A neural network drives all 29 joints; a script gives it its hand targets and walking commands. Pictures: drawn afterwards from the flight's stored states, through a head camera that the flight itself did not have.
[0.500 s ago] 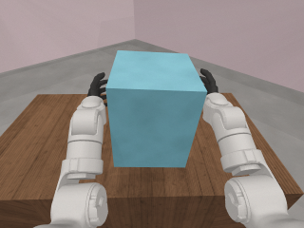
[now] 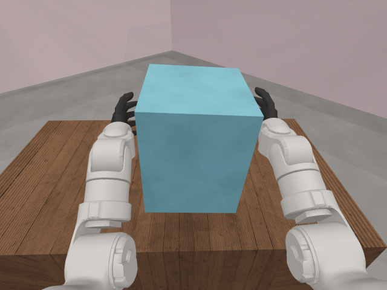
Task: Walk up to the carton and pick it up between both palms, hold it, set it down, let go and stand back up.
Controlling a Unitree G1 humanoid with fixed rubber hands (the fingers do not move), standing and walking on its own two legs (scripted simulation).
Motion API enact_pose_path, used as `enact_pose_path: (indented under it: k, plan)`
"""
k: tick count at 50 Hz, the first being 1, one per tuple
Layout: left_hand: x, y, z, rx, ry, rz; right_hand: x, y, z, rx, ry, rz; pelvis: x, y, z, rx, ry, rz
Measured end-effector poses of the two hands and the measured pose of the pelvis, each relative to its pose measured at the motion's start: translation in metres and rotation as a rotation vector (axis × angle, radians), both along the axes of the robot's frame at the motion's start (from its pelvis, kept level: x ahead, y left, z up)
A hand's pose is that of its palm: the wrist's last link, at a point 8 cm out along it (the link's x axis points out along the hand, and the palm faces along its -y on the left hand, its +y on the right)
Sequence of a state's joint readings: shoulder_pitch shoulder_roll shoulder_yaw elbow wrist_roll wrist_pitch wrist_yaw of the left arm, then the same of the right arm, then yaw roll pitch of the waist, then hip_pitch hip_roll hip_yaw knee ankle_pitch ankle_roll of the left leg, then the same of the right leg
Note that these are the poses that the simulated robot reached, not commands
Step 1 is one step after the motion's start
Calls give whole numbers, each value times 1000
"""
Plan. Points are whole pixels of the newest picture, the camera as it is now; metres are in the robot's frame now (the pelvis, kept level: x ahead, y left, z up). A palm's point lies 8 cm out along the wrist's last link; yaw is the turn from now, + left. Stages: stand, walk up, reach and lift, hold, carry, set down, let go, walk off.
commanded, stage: hold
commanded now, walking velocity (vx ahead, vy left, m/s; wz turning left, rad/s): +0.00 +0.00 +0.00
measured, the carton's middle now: (192, 138) +0.41 +0.00 +0.18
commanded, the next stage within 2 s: none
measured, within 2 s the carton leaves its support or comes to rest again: neither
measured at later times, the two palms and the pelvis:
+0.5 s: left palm (121, 128) +0.38 +0.15 +0.22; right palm (267, 124) +0.38 -0.14 +0.23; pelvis +0.00 +0.00 +0.00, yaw +0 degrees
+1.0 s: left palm (121, 128) +0.38 +0.15 +0.23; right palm (267, 123) +0.38 -0.14 +0.23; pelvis +0.00 +0.00 +0.00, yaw +0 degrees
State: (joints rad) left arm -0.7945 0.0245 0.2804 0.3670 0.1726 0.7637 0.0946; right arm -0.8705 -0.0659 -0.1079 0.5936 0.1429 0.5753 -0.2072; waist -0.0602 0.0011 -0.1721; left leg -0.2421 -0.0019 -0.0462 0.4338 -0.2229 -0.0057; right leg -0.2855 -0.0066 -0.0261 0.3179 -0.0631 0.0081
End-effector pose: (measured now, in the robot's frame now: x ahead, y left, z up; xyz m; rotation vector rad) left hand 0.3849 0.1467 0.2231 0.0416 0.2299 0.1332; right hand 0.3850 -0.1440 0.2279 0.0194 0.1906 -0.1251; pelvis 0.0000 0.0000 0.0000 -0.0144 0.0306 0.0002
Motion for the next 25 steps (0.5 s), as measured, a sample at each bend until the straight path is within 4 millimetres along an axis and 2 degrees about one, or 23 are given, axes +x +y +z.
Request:
enact_pose_path:
  k: [25]
  plan:
    - [-1, 0, 1, 0, -2, 0, 0, 0, 1, 0, -2, 0, 0, 0, 0, 0, 0, 1]
